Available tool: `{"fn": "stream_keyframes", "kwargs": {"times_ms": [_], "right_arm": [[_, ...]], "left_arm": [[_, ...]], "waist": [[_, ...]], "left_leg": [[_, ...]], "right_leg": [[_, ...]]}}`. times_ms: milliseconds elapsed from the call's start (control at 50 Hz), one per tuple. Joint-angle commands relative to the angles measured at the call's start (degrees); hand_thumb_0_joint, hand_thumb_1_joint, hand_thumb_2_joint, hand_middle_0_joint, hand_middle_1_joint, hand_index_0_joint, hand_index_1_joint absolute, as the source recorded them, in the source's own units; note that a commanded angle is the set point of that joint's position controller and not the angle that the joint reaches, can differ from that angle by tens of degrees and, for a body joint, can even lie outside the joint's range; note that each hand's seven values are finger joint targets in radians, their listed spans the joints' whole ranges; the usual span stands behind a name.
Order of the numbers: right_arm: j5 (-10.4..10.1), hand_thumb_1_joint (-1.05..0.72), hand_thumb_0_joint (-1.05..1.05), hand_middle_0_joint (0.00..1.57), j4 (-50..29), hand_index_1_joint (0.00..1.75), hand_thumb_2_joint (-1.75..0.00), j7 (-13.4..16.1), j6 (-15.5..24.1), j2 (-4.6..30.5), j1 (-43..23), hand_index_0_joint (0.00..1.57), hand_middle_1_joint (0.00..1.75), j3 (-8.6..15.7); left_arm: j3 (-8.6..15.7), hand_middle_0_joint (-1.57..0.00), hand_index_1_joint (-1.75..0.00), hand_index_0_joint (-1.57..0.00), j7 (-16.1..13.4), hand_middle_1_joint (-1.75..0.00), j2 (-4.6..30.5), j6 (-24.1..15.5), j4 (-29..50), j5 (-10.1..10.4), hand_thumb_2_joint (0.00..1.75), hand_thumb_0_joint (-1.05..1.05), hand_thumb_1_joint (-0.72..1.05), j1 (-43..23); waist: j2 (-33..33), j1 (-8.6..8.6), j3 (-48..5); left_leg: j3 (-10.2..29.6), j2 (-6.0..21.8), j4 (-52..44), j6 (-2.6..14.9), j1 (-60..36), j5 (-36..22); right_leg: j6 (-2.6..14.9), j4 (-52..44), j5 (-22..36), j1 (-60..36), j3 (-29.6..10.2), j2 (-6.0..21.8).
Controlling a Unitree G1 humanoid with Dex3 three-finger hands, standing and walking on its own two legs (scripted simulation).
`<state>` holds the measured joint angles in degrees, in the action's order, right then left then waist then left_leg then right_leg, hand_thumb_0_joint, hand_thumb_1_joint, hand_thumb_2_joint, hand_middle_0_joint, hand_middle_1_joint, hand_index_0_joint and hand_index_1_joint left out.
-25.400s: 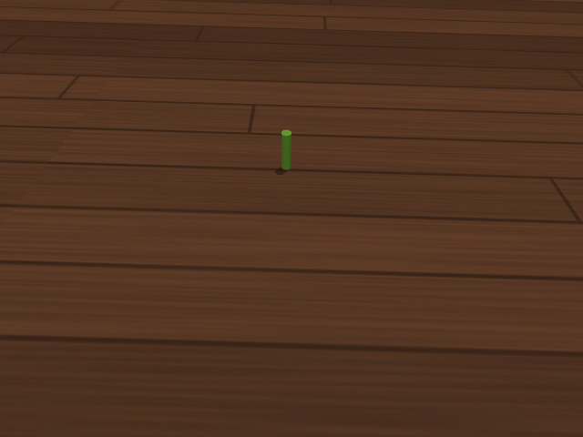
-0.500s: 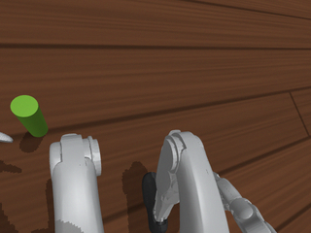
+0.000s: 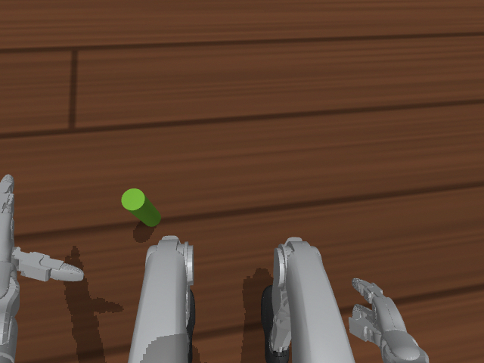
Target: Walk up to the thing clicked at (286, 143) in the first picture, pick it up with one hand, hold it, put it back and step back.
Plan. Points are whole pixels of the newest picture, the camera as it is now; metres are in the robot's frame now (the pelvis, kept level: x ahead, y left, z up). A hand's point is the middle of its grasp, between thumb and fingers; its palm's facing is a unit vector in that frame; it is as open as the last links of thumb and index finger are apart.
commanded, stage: home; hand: left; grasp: from the side
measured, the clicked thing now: (143, 210) +0.41 +0.24 -0.36
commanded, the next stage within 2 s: none
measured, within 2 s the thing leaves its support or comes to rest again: neither
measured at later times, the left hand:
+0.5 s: hand (10, 259) +0.26 +0.23 +0.13, palm faces +0.19 -0.92 -0.35, open 17.3 cm
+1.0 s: hand out of the picture +0.23 +0.19 +0.19, palm faces +0.18 -0.94 -0.29, open 17.4 cm
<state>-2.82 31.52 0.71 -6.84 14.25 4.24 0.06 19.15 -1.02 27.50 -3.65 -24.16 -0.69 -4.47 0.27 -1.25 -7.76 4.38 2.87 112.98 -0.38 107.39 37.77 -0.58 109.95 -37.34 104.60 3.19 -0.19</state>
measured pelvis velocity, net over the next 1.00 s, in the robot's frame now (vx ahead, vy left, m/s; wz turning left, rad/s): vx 0.08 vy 0.00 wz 0.09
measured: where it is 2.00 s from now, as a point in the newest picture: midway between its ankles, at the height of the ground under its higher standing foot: (228, 342)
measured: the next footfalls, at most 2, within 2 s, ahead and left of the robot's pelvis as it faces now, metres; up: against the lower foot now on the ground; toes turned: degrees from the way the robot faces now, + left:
none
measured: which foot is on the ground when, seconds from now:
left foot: down 0.00-1.00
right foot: down 0.00-1.00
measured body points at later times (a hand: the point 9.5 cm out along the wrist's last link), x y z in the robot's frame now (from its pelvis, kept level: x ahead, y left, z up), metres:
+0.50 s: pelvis +0.07 +0.00 +0.21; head +0.14 +0.02 +0.65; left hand +0.24 +0.27 +0.15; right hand +0.25 -0.23 +0.13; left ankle +0.08 +0.13 -0.44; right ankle +0.09 -0.13 -0.44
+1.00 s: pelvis +0.08 +0.00 +0.25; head +0.11 +0.00 +0.70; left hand +0.22 +0.24 +0.21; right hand +0.27 -0.23 +0.18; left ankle +0.08 +0.13 -0.44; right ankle +0.09 -0.13 -0.44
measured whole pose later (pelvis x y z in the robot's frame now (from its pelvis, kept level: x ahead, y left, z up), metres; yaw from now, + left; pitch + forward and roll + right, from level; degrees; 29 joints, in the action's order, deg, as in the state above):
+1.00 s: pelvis +0.08 +0.00 +0.25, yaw +5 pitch +8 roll -2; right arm -0.9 27.5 9.9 5.9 12.0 15.1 -1.4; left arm -0.8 -8.4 11.9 15.2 0.5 0.8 26.8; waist 1.9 -1.2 -5.7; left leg 2.1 2.3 56.1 -1.1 36.7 27.4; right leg -0.2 53.4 -27.4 34.0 3.2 0.4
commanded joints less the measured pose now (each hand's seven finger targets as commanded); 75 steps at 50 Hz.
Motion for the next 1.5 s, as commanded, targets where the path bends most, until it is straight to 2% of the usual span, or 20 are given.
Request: {"fn": "stream_keyframes", "kwargs": {"times_ms": [0, 80, 160, 180, 220, 240, 260, 280, 320, 340, 520, 540, 620, 720, 820, 900, 1000, 1100, 1180, 1480], "right_arm": [[-0.34, -0.90, 0.00, 0.20, -7.31, 0.30, -0.90, 3.07, 2.91, 9.84, 4.03, 0.20, 0.30, 4.33], [-0.14, -0.90, 0.00, 0.20, -7.50, 0.30, -0.90, 4.60, 4.53, 8.25, 4.78, 0.20, 0.30, 3.57], [0.06, -0.90, 0.00, 0.20, -7.67, 0.30, -0.90, 5.72, 6.24, 7.41, 6.15, 0.20, 0.30, 2.90], [0.03, -0.90, 0.00, 0.20, -8.35, 0.30, -0.90, 5.99, 6.66, 7.46, 6.36, 0.20, 0.30, 2.93], [-0.01, -0.90, 0.00, 0.20, -8.26, 0.30, -0.90, 6.56, 7.52, 7.02, 7.16, 0.20, 0.30, 2.59], [0.13, -0.90, 0.00, 0.20, -8.68, 0.30, -0.90, 6.92, 7.99, 7.08, 6.92, 0.20, 0.30, 2.58], [0.01, -0.90, 0.00, 0.20, -8.72, 0.30, -0.90, 7.25, 8.27, 6.83, 7.35, 0.20, 0.30, 2.39], [0.10, -0.89, 0.00, 0.20, -8.69, 0.30, -0.90, 7.51, 8.56, 6.53, 7.44, 0.20, 0.30, 2.20], [0.08, -0.90, 0.00, 0.20, -8.92, 0.30, -0.90, 8.19, 9.09, 6.20, 8.36, 0.20, 0.30, 2.03], [0.17, -0.90, 0.00, 0.20, -9.11, 0.30, -0.90, 8.37, 9.24, 5.95, 8.44, 0.20, 0.30, 1.88], [0.73, -0.90, 0.00, 0.20, -11.85, 0.30, -0.90, 10.42, 11.26, 4.53, 9.39, 0.20, 0.30, 1.23], [0.80, -0.90, 0.00, 0.20, -12.30, 0.30, -0.90, 10.50, 11.70, 4.25, 9.08, 0.20, 0.30, 0.86], [1.11, -0.90, 0.00, 0.20, -13.28, 0.30, -0.90, 10.60, 12.57, 4.09, 8.72, 0.20, 0.30, 0.90], [1.45, -0.90, 0.00, 0.20, -13.75, 0.30, -0.90, 10.23, 13.63, 4.35, 8.37, 0.20, 0.30, 1.07], [1.97, -0.90, 0.00, 0.20, -13.03, 0.30, -0.90, 10.11, 14.79, 4.49, 9.02, 0.20, 0.30, 1.45], [2.00, -0.90, 0.00, 0.20, -13.00, 0.30, -0.90, 9.88, 15.72, 4.56, 7.74, 0.20, 0.30, 1.32], [2.16, -0.90, 0.00, 0.20, -12.30, 0.30, -0.90, 10.00, 16.07, 4.51, 8.23, 0.20, 0.30, 1.41], [2.01, -0.90, 0.00, 0.20, -12.21, 0.30, -0.90, 9.82, 16.22, 4.58, 7.22, 0.20, 0.30, 1.34], [2.06, -0.90, 0.00, 0.20, -11.97, 0.30, -0.90, 9.81, 16.40, 4.59, 7.72, 0.20, 0.30, 1.45], [2.05, -0.90, 0.00, 0.20, -11.32, 0.30, -0.90, 10.00, 16.84, 4.80, 8.20, 0.20, 0.30, 1.68]], "left_arm": [[6.09, -0.05, -0.06, -0.05, -4.54, -0.06, 15.03, 0.83, 16.17, 0.38, 0.07, 0.00, -0.53, -1.48], [0.72, -0.05, -0.06, -0.05, -5.91, -0.06, 7.26, 3.72, 13.64, 0.52, 0.07, 0.00, -0.52, 4.70], [-3.86, -0.05, -0.06, -0.05, -6.95, -0.06, 2.30, 6.50, 12.09, 0.79, 0.07, 0.00, -0.53, 8.95], [-2.90, -0.05, -0.06, -0.05, -7.39, -0.06, 4.06, 6.83, 15.83, 0.90, 0.08, 0.00, -0.51, 8.24], [-6.17, -0.05, -0.06, -0.05, -7.93, -0.06, 0.60, 8.40, 14.71, 0.88, 0.08, 0.00, -0.51, 11.11], [-5.63, -0.05, -0.06, -0.05, -8.39, -0.06, 1.48, 8.89, 17.05, 0.85, 0.08, 0.00, -0.51, 10.25], [-6.34, -0.05, -0.06, -0.05, -8.78, -0.06, 0.82, 9.58, 17.95, 0.92, 0.07, 0.00, -0.53, 12.15], [-8.10, -0.05, -0.05, -0.05, -8.87, -0.05, -0.94, 10.44, 16.99, 0.88, 0.06, 0.00, -0.54, 13.91], [-7.79, -0.05, -0.06, -0.05, -9.54, -0.06, -0.35, 11.68, 19.52, 0.82, 0.07, 0.00, -0.53, 15.82], [-9.64, -0.05, -0.05, -0.05, -9.61, -0.05, -2.18, 12.21, 19.87, 0.85, 0.05, 0.00, -0.55, 16.61], [-16.44, -0.05, -0.05, -0.05, -10.47, -0.05, -8.50, 16.37, 29.98, 1.32, 0.04, 0.00, -0.57, 28.05], [-15.47, -0.05, -0.05, -0.05, -10.56, -0.05, -6.75, 16.47, 33.36, 1.34, 0.05, 0.00, -0.56, 26.64], [-17.78, -0.05, -0.05, -0.05, -9.83, -0.05, -9.82, 17.07, 34.04, 1.31, 0.05, 0.00, -0.56, 32.14], [-17.26, -0.05, -0.05, -0.05, -8.94, -0.05, -10.02, 16.64, 35.85, 1.17, 0.05, 0.00, -0.56, 31.97], [-16.66, -0.05, -0.05, -0.05, -8.28, -0.05, -9.85, 15.88, 35.87, 0.67, 0.05, 0.00, -0.56, 29.86], [-16.79, -0.05, -0.05, -0.05, -8.16, -0.05, -9.79, 15.77, 36.85, 0.71, 0.04, 0.00, -0.57, 28.29], [-16.75, -0.05, -0.05, -0.05, -8.07, -0.05, -10.12, 15.90, 34.84, 0.62, 0.03, 0.00, -0.59, 30.71], [-16.69, -0.05, -0.05, -0.05, -7.82, -0.05, -10.16, 15.52, 34.12, 0.71, 0.04, 0.00, -0.58, 29.73], [-16.25, -0.05, -0.05, -0.05, -7.79, -0.05, -9.71, 15.45, 35.05, 0.76, 0.04, 0.00, -0.58, 29.93], [-16.22, -0.04, -0.05, -0.04, -7.38, -0.05, -9.77, 15.44, 33.82, 0.73, 0.03, 0.00, -0.59, 29.50]], "waist": [[4.85, 0.95, -32.35], [5.90, -0.27, -27.79], [4.58, -0.92, -24.67], [4.36, -0.46, -25.21], [5.14, -0.78, -23.38], [5.13, -1.01, -22.67], [4.96, -0.31, -21.48], [4.72, -1.04, -19.85], [5.10, -0.44, -19.96], [4.62, -0.99, -18.66], [4.02, -1.02, -10.15], [3.69, -0.68, -9.74], [1.00, -0.60, -5.71], [0.86, -0.43, -2.14], [1.79, -1.01, -4.08], [3.56, -0.37, -3.98], [2.14, -0.15, -5.52], [0.80, 0.11, -2.70], [1.84, 0.13, -4.79], [0.20, -0.39, -4.48]], "left_leg": [[-1.93, -1.38, -23.47, 1.99, -31.18, -4.36], [-2.38, -1.44, -29.23, 1.61, -38.70, -9.83], [-2.91, -1.58, -34.94, 1.59, -44.58, -14.10], [-2.99, -1.60, -36.47, 1.58, -46.66, -14.66], [-3.14, -1.66, -40.16, 1.26, -51.12, -15.23], [-3.16, -1.70, -41.67, 1.24, -52.17, -15.23], [-3.17, -1.78, -43.68, 1.06, -54.23, -15.59], [-3.29, -1.77, -45.09, 1.10, -54.97, -15.67], [-3.32, -1.80, -47.56, 0.97, -58.97, -19.62], [-3.46, -1.81, -48.83, 0.88, -60.28, -20.61], [-3.40, -1.86, -60.30, 0.49, -71.13, -23.84], [-3.37, -1.91, -60.91, 0.57, -71.36, -23.76], [-3.25, -1.80, -63.33, 0.66, -72.85, -24.11], [-3.60, -1.92, -65.47, 0.59, -73.23, -22.02], [-4.16, -2.10, -65.04, 0.56, -75.77, -24.21], [-3.74, -2.18, -66.58, 0.34, -76.28, -21.61], [-3.97, -2.26, -65.52, 0.37, -76.82, -25.46], [-4.46, -2.52, -66.45, 0.67, -75.32, -19.81], [-4.28, -2.46, -66.08, 0.63, -76.31, -22.95], [-4.77, -2.41, -65.46, 0.88, -77.09, -24.29]], "right_leg": [[1.97, -23.28, 4.67, -27.28, -1.77, -1.02], [2.11, -28.45, 10.05, -32.03, -1.33, -0.91], [1.90, -35.08, 14.25, -40.04, -1.31, -0.58], [1.85, -36.96, 14.81, -42.80, -1.49, -0.44], [1.84, -40.46, 15.38, -45.67, -1.39, -0.27], [1.87, -41.99, 15.37, -47.45, -1.26, -0.20], [1.86, -43.67, 15.65, -49.32, -1.10, -0.18], [1.75, -45.20, 15.90, -50.94, -1.03, -0.25], [1.66, -47.77, 19.47, -55.57, -0.92, -0.22], [1.60, -48.95, 20.32, -56.81, -0.73, -0.28], [1.27, -59.35, 23.36, -67.75, 0.87, -0.98], [1.20, -60.03, 23.46, -68.93, 0.95, -0.87], [0.97, -62.49, 23.32, -70.54, 1.42, -1.24], [0.85, -64.53, 21.30, -71.30, 1.14, -1.03], [0.64, -64.79, 23.78, -72.60, 0.24, -0.75], [0.97, -65.21, 20.96, -72.67, 0.49, -0.86], [0.76, -65.33, 24.81, -74.55, 0.40, -0.86], [0.54, -67.27, 19.76, -73.23, -0.04, -0.57], [0.66, -66.44, 22.83, -74.37, -0.04, -0.60], [0.27, -66.92, 24.82, -74.31, -0.40, -0.45]]}}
